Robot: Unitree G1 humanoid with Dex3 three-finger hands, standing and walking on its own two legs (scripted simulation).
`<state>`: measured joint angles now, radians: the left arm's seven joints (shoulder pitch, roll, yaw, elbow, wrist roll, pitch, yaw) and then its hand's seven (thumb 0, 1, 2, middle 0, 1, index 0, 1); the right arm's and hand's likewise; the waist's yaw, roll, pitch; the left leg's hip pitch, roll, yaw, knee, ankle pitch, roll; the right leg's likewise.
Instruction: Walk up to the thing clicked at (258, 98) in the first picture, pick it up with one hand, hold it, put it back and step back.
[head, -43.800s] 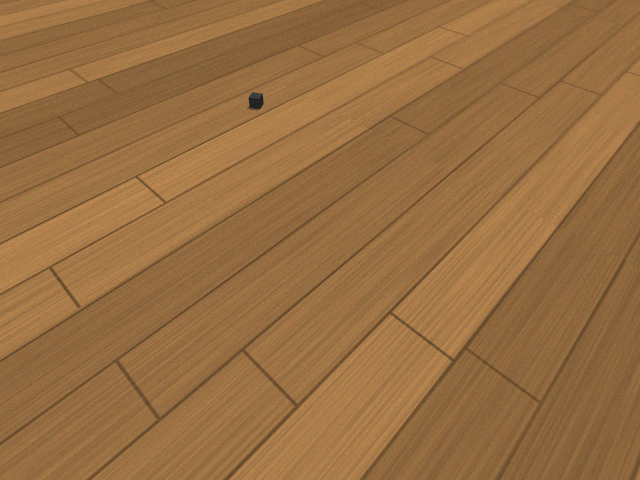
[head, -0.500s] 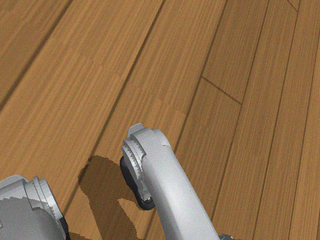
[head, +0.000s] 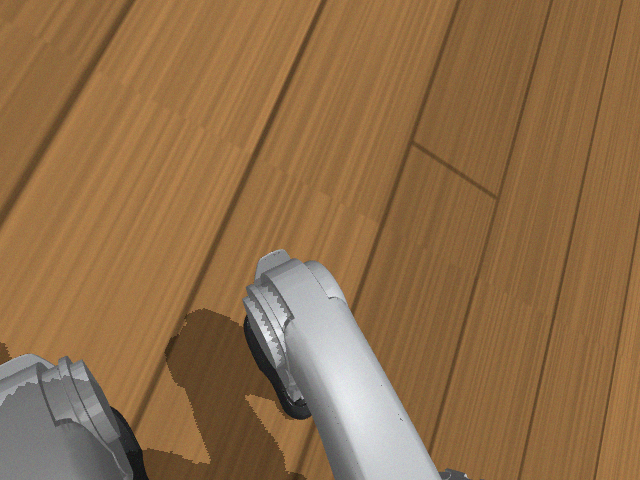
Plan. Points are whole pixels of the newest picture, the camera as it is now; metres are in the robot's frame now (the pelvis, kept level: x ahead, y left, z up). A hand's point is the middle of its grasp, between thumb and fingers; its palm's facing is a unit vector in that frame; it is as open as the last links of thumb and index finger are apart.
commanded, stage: close in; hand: left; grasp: from above
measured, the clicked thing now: out of the picture +0.50 +0.30 -0.31
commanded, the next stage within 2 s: rest palm in 0.08 s
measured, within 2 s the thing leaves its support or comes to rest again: neither
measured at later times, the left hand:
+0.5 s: hand out of the picture +0.49 +0.26 -0.22, palm faces -0.05 -0.48 -0.88, open 13.2 cm
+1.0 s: hand out of the picture +0.49 +0.28 -0.25, palm faces -0.04 -0.47 -0.88, open 13.8 cm
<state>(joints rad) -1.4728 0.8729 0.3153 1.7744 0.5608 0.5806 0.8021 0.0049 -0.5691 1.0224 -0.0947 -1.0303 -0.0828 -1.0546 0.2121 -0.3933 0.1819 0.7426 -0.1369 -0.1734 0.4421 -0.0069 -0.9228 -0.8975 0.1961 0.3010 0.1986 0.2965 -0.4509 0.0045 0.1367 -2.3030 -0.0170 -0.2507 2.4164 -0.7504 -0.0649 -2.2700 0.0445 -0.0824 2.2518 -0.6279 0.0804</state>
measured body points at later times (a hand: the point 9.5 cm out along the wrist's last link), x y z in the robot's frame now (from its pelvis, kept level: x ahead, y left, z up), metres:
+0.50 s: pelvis +0.00 +0.00 +0.01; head +0.31 +0.09 +0.32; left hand +0.50 +0.28 -0.17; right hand -0.02 -0.26 -0.04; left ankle +0.05 +0.14 -0.30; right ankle +0.12 -0.13 -0.30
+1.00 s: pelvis +0.00 +0.01 -0.01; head +0.32 +0.09 +0.29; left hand +0.49 +0.30 -0.20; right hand -0.02 -0.25 -0.07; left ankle +0.05 +0.14 -0.30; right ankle +0.12 -0.13 -0.30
